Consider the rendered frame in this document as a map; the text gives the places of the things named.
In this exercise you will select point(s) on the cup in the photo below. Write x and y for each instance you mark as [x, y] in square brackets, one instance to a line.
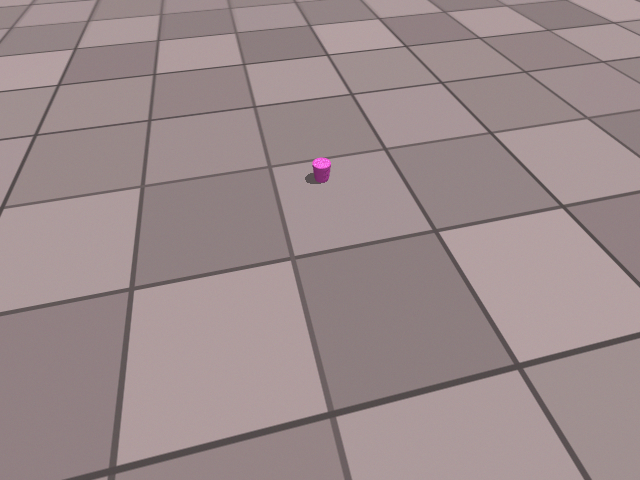
[321, 169]

